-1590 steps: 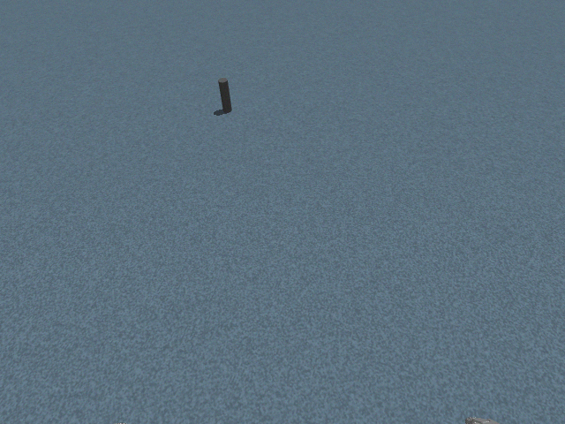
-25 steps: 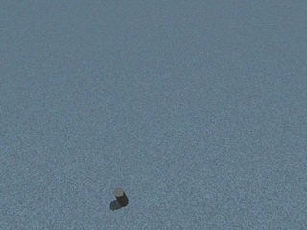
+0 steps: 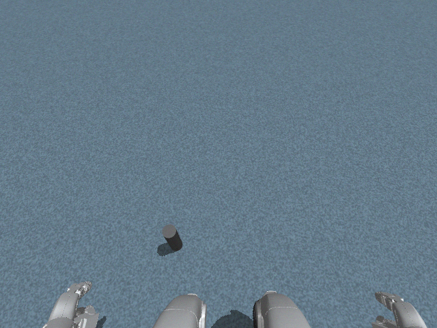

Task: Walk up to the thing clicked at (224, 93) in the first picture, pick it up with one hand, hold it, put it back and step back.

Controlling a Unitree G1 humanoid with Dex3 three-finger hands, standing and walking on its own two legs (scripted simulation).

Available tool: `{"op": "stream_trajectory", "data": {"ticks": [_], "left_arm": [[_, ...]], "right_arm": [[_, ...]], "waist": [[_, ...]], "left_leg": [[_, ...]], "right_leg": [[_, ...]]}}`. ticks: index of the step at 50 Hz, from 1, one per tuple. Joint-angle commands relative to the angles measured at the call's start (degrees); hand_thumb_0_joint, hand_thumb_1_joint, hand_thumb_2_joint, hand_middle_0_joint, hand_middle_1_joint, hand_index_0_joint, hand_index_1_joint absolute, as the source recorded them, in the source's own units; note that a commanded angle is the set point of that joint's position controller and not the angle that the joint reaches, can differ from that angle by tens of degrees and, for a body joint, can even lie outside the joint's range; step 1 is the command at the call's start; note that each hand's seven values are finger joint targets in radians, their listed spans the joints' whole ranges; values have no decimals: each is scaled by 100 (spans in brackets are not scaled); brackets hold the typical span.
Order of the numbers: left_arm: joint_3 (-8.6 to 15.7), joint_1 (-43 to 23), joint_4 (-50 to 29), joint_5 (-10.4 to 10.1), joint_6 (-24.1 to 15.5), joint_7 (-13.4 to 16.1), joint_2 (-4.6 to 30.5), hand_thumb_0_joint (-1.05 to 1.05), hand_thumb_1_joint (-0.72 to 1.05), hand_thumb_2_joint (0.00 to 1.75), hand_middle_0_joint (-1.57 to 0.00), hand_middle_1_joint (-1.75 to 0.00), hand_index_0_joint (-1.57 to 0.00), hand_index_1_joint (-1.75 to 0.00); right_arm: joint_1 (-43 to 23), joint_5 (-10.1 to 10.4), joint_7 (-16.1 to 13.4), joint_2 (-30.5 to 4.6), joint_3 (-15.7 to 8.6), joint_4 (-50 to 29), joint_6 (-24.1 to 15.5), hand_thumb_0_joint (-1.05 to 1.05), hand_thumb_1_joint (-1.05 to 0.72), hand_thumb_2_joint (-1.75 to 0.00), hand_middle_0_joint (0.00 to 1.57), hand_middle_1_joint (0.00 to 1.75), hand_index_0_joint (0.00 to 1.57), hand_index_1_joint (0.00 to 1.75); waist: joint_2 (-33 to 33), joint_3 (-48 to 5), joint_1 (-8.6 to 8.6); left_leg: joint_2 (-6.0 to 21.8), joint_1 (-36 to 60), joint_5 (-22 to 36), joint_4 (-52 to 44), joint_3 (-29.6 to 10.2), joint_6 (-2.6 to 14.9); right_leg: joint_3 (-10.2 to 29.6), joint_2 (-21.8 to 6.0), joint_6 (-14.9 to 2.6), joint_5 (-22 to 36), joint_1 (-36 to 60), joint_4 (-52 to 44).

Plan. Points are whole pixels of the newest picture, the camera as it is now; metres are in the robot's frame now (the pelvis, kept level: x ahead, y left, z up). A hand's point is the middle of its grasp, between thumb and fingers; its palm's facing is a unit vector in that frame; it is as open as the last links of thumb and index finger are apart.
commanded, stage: step back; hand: left
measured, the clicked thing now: (173, 238) +0.43 +0.21 -0.65
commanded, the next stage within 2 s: none
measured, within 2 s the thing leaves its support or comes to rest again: neither
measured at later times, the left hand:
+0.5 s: hand out of the picture +0.04 +0.27 -0.15, palm faces -0.09 -0.91 -0.40, open 7.4 cm
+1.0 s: hand out of the picture -0.10 +0.30 -0.15, palm faces -0.06 -0.93 -0.37, open 7.4 cm
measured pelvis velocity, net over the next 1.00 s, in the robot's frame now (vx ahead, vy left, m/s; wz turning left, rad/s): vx -0.22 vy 0.03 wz -0.07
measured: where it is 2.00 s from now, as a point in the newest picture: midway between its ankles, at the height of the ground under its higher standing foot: outside the picture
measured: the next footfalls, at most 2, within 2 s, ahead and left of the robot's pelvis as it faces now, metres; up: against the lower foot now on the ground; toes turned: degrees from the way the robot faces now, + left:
left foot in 0.06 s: +0.00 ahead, +0.12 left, +0.00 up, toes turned -1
right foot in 0.44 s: -0.06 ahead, -0.10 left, +0.00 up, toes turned +1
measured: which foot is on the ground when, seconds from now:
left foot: up 0.00-0.04, down 0.06-0.48, up 0.50-0.74, down 0.76-1.00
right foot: down 0.00-0.06, up 0.08-0.42, down 0.44-0.78, up 0.80-1.00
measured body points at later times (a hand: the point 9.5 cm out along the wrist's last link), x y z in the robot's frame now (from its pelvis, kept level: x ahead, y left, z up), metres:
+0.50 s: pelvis -0.09 +0.02 +0.00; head -0.02 +0.01 +0.44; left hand +0.04 +0.32 -0.12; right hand -0.01 -0.30 -0.13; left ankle -0.05 +0.12 -0.71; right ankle -0.10 -0.10 -0.72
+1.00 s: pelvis -0.22 +0.03 +0.01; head -0.16 +0.06 +0.45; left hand -0.10 +0.35 -0.12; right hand -0.13 -0.29 -0.09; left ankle -0.16 +0.14 -0.72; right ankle -0.27 -0.12 -0.63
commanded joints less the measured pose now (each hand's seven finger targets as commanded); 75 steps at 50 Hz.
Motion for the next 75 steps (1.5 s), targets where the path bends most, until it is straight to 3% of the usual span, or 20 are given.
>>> {"op": "stream_trajectory", "data": {"ticks": [1,4,18,22,24,25,29,34,37,39,40,44,51,57,59,60,63,69,73,75], "left_arm": [[344,-508,-781,-4,-89,137,1443,0,90,90,-20,-30,-20,-30],[249,127,-798,-111,44,188,937,0,90,90,-20,-30,-20,-30],[385,398,-984,-82,-142,91,919,0,90,90,-20,-30,-20,-30],[456,974,-729,1,-241,96,1015,0,90,90,-20,-30,-20,-30],[594,655,-908,-61,-237,87,1824,0,90,90,-20,-30,-20,-30],[593,563,-1067,-17,-268,85,1730,0,90,90,-20,-30,-20,-30],[475,218,-1242,-38,-203,151,1204,0,90,90,-20,-30,-20,-30],[450,616,-1326,3,-99,145,1202,0,90,90,-20,-30,-20,-30],[372,473,-1438,-92,-7,75,1199,0,90,90,-20,-30,-20,-30],[361,426,-1535,-130,-13,103,977,0,90,90,-20,-30,-20,-30],[461,9,-1482,-30,-13,179,1161,0,90,90,-20,-30,-20,-30],[519,860,-1100,-137,11,109,1133,0,90,90,-20,-30,-20,-30],[484,790,-1177,-61,-5,14,1010,0,90,90,-20,-30,-20,-30],[534,1905,-570,-18,-71,-55,947,0,90,90,-20,-30,-20,-30],[764,1469,-886,77,-98,-70,1944,0,90,90,-20,-30,-20,-30],[810,959,-1088,111,-98,-35,2316,0,90,90,-20,-30,-20,-30],[576,-67,-1277,44,-152,47,1387,0,90,90,-20,-30,-20,-30],[535,671,-1270,79,-99,151,1302,0,90,90,-20,-30,-20,-30],[450,453,-1333,-86,10,107,1284,0,90,90,-20,-30,-20,-30],[301,677,-1383,-119,54,66,898,0,90,90,-20,-30,-20,-30]], "right_arm": [[1229,-131,-100,-889,-252,-113,-158,0,-90,-90,20,30,20,30],[659,-349,-178,-1740,-443,-440,-272,0,-90,-90,20,30,20,30],[668,-160,-388,-1253,-316,-838,-288,0,-90,-90,20,30,20,30],[414,-26,-323,-1063,-205,-899,-206,0,-90,-90,20,30,20,30],[160,32,-360,-805,-145,-986,-171,0,-90,-90,20,30,20,30],[163,-35,-382,-954,-205,-929,-118,0,-90,-90,20,30,20,30],[645,28,-367,-943,-126,-738,-183,0,-90,-90,20,30,20,30],[578,-79,-334,-825,-118,-865,-253,0,-90,-90,20,30,20,30],[913,-202,-295,-851,-220,-730,-338,0,-90,-90,20,30,20,30],[520,-254,-228,-1871,-424,-952,-353,0,-90,-90,20,30,20,30],[624,-256,-224,-1931,-468,-944,-380,0,-90,-90,20,30,20,30],[55,-240,-332,-1287,-291,-1040,-421,0,-90,-90,20,30,20,30],[598,-219,-344,-1312,-357,-1140,-374,0,-90,-90,20,30,20,30],[173,-183,-296,-1407,-316,-1286,-171,0,-90,-90,20,30,20,30],[33,-62,-329,-778,-167,-1465,-181,0,-90,-90,20,30,20,30],[-77,-124,-423,-1106,-302,-1373,-162,0,-90,-90,20,30,20,30],[767,12,-393,-1069,-227,-900,-202,0,-90,-90,20,30,20,30],[613,-103,-363,-893,-114,-1003,-264,0,-90,-90,20,30,20,30],[1285,-155,-331,-807,-160,-704,-337,0,-90,-90,20,30,20,30],[1046,-291,-337,-1527,-364,-789,-352,0,-90,-90,20,30,20,30]], "waist": [[-889,-1327,-285],[1149,-971,107],[804,-1406,-135],[419,-1586,106],[-1478,-1322,268],[-1201,-1033,265],[-634,-962,53],[-1081,-1189,238],[-773,-1313,2],[1397,-1199,-66],[1233,-1012,-362],[814,-897,280],[998,-1194,-165],[1175,-1494,326],[-1407,-887,405],[-1635,-558,494],[-651,-493,-217],[-1048,-883,349],[-836,-1419,52],[709,-1379,198]], "left_leg": [[342,794,863,-2256,93,-27],[1941,1545,5447,-2990,-2059,350],[1703,2159,4723,-2169,-1103,1054],[1209,851,3421,-1544,-641,403],[-125,-174,-253,228,-66,-137],[-42,-163,-976,1201,-547,-210],[-288,-247,-259,1268,-574,-316],[120,-64,-54,-1316,17,-296],[237,1187,1859,-3074,69,-161],[2429,1194,2984,-3567,-2637,1037],[2817,520,3206,-3673,-3079,1525],[1829,944,3838,-3058,-1310,1024],[1829,1755,3273,-2895,-1125,1265],[1487,385,2139,-2314,-783,568],[-268,-1215,-257,-491,-228,-174],[-102,-745,-750,942,-657,-304],[-359,-604,160,1487,-766,-262],[20,-534,-205,-377,-207,-325],[131,615,1445,-3129,323,-149],[1754,1579,3204,-3198,-1991,516]], "right_leg": [[967,-992,-893,1496,659,-280],[736,904,-263,-2074,-1091,1930],[412,604,-94,-1273,-231,782],[582,377,-395,1259,1637,-1189],[3039,-1657,-1896,3160,1194,-1372],[3236,-1865,-2110,3088,695,-1485],[1470,-786,-1446,3344,939,-959],[1400,-694,-1255,3015,1801,-639],[1258,-392,-776,1941,919,-51],[439,1057,-238,-1778,-538,1453],[1061,1008,-187,-2432,-329,2603],[1252,1036,-168,-1400,-710,3751],[761,790,148,-1562,-503,2110],[-19,534,-235,-250,1569,-1284],[2871,-1272,-1101,-817,881,-2116],[3742,-2148,-1880,-822,-448,-2449],[1347,-941,-1164,1185,-74,-1390],[1343,-1094,-1283,2281,1507,-912],[1028,-843,-964,2503,1723,22],[407,168,-314,68,-233,1144]]}}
